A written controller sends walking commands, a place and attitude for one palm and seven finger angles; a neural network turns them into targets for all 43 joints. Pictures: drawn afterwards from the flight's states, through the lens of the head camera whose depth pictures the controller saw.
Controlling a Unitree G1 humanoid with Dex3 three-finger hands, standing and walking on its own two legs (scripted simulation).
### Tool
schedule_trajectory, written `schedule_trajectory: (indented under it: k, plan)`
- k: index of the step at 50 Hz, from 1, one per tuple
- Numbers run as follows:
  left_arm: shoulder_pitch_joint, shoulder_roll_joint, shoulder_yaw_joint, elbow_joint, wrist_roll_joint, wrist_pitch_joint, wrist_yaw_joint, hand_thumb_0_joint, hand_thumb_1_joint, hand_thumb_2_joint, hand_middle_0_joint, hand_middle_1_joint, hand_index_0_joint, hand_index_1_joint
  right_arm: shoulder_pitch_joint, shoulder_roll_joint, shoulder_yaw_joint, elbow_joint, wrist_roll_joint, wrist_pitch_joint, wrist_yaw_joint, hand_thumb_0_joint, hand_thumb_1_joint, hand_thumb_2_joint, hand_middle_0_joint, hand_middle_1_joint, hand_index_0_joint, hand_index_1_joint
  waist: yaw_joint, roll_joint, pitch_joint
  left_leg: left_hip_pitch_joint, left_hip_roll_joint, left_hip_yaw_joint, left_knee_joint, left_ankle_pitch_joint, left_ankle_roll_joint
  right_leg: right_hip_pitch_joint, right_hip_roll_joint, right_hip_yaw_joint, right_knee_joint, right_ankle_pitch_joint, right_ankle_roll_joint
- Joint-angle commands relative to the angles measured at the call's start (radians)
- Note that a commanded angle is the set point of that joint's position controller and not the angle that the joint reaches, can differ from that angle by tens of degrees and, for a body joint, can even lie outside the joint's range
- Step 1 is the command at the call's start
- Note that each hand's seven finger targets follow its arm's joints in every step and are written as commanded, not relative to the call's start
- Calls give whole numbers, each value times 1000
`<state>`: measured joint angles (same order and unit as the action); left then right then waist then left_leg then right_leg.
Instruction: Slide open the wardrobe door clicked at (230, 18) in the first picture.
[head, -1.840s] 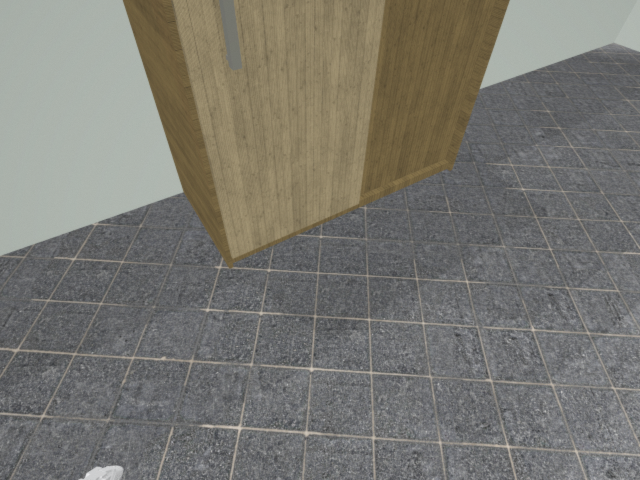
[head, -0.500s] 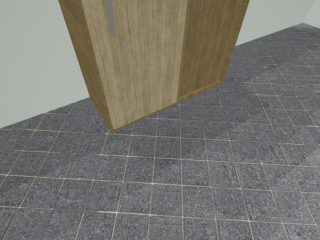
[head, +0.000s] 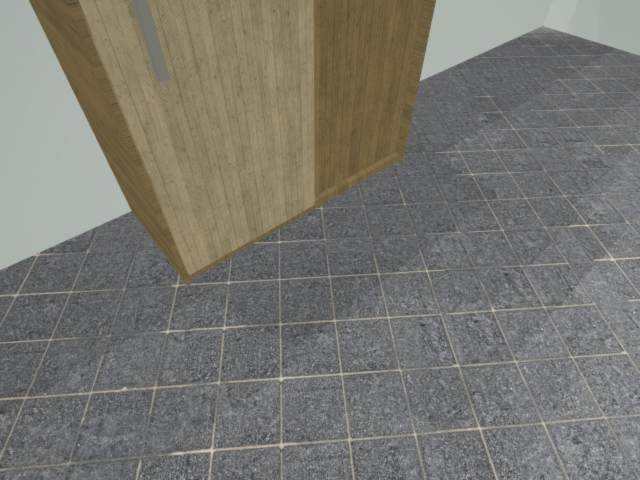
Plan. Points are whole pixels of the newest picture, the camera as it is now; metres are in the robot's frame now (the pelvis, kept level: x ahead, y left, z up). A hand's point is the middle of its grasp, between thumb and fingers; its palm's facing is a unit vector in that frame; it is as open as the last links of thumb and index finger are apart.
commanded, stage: walk to a spot facing it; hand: left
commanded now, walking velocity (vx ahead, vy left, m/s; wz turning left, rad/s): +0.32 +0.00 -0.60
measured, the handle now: (141, 13) +0.96 +0.47 +0.18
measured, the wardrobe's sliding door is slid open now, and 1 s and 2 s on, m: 0.00 0.00 0.00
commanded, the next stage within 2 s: turn to face it in 1.14 s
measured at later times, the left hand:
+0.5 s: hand (194, 468) +0.17 +0.20 -0.19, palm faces -0.10 -0.98 -0.17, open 7.4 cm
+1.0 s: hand (328, 254) +0.58 +0.03 -0.16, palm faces -0.58 -0.79 -0.18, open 7.4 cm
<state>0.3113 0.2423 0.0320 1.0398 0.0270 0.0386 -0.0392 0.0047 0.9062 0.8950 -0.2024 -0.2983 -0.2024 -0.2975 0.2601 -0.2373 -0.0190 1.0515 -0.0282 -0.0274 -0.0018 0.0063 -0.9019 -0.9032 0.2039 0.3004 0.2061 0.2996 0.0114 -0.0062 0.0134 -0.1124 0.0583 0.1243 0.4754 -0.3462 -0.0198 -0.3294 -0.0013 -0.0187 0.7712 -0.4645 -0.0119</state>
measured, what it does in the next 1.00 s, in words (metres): walks ahead, turning right: left foot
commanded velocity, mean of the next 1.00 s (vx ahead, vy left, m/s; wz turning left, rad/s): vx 0.33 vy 0.00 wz -0.55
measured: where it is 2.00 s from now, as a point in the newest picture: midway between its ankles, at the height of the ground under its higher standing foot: (391, 384)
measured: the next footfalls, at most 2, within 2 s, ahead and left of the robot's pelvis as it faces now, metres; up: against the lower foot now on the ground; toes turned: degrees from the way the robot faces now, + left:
left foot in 0.48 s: +0.33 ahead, +0.11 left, +0.00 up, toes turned -6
right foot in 1.04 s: +0.45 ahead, -0.22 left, +0.00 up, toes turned -40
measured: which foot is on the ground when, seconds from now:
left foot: down 0.00-0.08, up 0.10-0.46, down 0.48-1.00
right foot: down 0.00-0.50, up 0.52-1.00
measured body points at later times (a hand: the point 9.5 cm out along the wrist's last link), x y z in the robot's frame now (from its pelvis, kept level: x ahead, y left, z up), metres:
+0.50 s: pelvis +0.18 +0.02 -0.01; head +0.20 +0.03 +0.44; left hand +0.18 +0.26 -0.17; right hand +0.28 -0.24 -0.13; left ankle +0.29 +0.11 -0.74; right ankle +0.05 -0.11 -0.73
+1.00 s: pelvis +0.36 -0.05 -0.01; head +0.40 -0.07 +0.44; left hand +0.61 +0.07 -0.14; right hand +0.15 -0.19 -0.15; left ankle +0.29 +0.11 -0.73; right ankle +0.41 -0.20 -0.72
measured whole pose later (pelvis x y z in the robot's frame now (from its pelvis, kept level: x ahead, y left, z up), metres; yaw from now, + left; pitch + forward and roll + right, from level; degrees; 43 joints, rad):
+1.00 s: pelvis +0.36 -0.05 -0.01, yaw -31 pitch +0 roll +0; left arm 0.05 0.21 0.07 0.91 0.04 0.02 -0.06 0.00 0.91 0.90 -0.20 -0.30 -0.20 -0.30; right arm 0.48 -0.18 -0.04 1.08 -0.04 -0.05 -0.01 0.01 -0.91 -0.90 0.20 0.30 0.20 0.30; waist -0.08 0.00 0.10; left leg 0.06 0.15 0.42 0.44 -0.44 -0.07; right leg -0.51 -0.05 -0.14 0.67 -0.21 -0.04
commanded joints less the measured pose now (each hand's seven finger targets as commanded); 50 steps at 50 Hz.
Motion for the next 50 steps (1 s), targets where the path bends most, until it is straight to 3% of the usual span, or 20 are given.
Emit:
schedule_trajectory:
  k: [1,2,3,4,5,7,9,12,19,22,23,24,25,26,27,31,40,46,48,50]
  plan:
    - [-24,52,39,-117,-6,-52,-13,0,900,900,-200,-300,-200,-300,-21,-205,-59,-56,2,-24,-20,0,-900,-900,200,300,200,300,28,125,48,-66,259,-103,-73,139,125,35,-42,-65,-137,93,-3]
    - [106,68,47,-71,-2,-57,-9,0,900,900,-200,-300,-200,-300,-33,-190,-56,-63,4,-22,-17,0,-900,-900,200,300,200,300,85,41,7,-180,193,-27,117,90,84,237,5,-98,-234,187,-13]
    - [236,179,72,-39,5,-74,8,0,900,900,-200,-300,-200,-300,-42,-124,-43,-92,18,-21,-4,0,-900,-900,200,300,200,300,137,-266,-31,-430,82,77,448,-53,19,427,-184,228,-414,39,-94]
    - [314,241,81,-26,-11,-82,28,0,900,900,-200,-300,-200,-300,-137,-92,-32,-162,16,-31,3,0,-900,-900,200,300,200,300,157,-360,-7,-625,4,26,676,-255,-1,430,-384,638,-573,93,-200]
    - [282,226,76,-41,-17,-79,42,0,900,900,-200,-300,-200,-300,-172,-111,-42,-168,15,-31,1,0,-900,-900,200,300,200,300,134,-148,12,-649,49,-86,729,-194,4,375,-394,648,-579,1,-260]
    - [157,165,61,-69,-9,-85,44,0,900,900,-200,-300,-200,-300,-175,-101,-46,-160,6,-29,7,0,-900,-900,200,300,200,300,76,-127,83,-632,91,-120,736,-66,-3,218,-337,567,-601,-76,-240]
    - [86,128,55,-84,1,-93,48,0,900,900,-200,-300,-200,-300,-113,-64,-49,-130,2,-20,12,0,-900,-900,200,300,200,300,18,-49,61,-526,94,-101,642,-10,-21,134,-280,413,-573,81,-209]
    - [101,124,57,-67,0,-104,43,0,900,900,-200,-300,-200,-300,-102,-30,-51,-137,5,-10,18,0,-900,-900,200,300,200,300,7,-71,52,-509,75,-67,540,75,-36,138,-222,306,-564,222,-190]
    - [105,125,65,-62,4,-99,46,0,900,900,-200,-300,-200,-300,-194,-13,-50,-206,14,-30,26,0,-900,-900,200,300,200,300,30,-125,73,-372,27,-43,251,111,-26,134,-201,278,-513,318,-158]
    - [56,127,74,-73,-4,-95,46,0,900,900,-200,-300,-200,-300,-53,-50,-59,-166,11,-45,8,0,-900,-900,200,300,200,300,-42,-89,26,-82,-16,-18,46,148,-12,74,-137,241,-347,431,-117]
    - [51,100,74,-80,-6,-94,41,0,900,900,-200,-300,-200,-300,94,-107,-75,-125,9,-52,-6,0,-900,-900,200,300,200,300,-100,8,-56,153,36,-76,0,123,6,-24,-78,199,-139,446,-85]
    - [85,34,69,-102,-20,-88,29,0,900,900,-200,-300,-200,-300,236,-238,-103,-95,-10,-58,-17,0,-900,-900,200,300,200,300,-138,302,-170,337,343,-454,-88,31,97,-222,55,57,202,84,-28]
    - [51,27,64,-131,-15,-97,25,0,900,900,-200,-300,-200,-300,275,-249,-92,-93,-4,-46,-17,0,-900,-900,200,300,200,300,-133,292,-152,293,472,-643,-220,-49,170,-319,60,52,415,-111,-20]
    - [13,41,66,-131,-7,-92,26,0,900,900,-200,-300,-200,-300,184,-192,-82,-106,1,-45,-15,0,-900,-900,200,300,200,300,-108,206,-88,146,471,-599,-273,-228,176,-344,0,67,530,-67,-26]
    - [-32,32,70,-133,0,-85,17,0,900,900,-200,-300,-200,-300,100,-142,-70,-127,3,-48,-16,0,-900,-900,200,300,200,300,-77,209,18,13,429,-528,-305,-288,161,-372,-47,61,571,23,-20]
    - [12,-8,67,-108,12,-41,-8,0,900,900,-200,-300,-200,-300,31,-44,-45,-113,7,-72,-23,0,-900,-900,200,300,200,300,8,149,51,-95,294,-132,-293,71,91,-303,-109,25,495,228,15]
    - [-212,-24,53,-189,11,-19,-23,0,900,900,-200,-300,-200,-300,157,-66,-50,-61,9,-74,-22,0,-900,-900,200,300,200,300,-31,105,101,79,293,74,-299,302,128,-418,-134,-49,171,366,47]
    - [-342,-26,45,-222,5,-36,-22,0,900,900,-200,-300,-200,-300,225,-88,-53,-32,-5,-53,-20,0,-900,-900,200,300,200,300,-73,141,117,162,315,165,-202,542,109,-300,-67,-118,-65,288,-9]
    - [-268,9,51,-204,6,-46,-17,0,900,900,-200,-300,-200,-300,220,-115,-63,-41,-3,-50,-17,0,-900,-900,200,300,200,300,-35,136,48,192,322,201,-32,827,94,-159,-10,-159,-120,199,-47]
    - [-6,73,74,-128,9,-67,-8,0,900,900,-200,-300,-200,-300,169,-147,-66,-69,9,-43,-10,0,-900,-900,200,300,200,300,100,112,-120,56,275,253,355,879,33,253,46,-192,-236,279,-84]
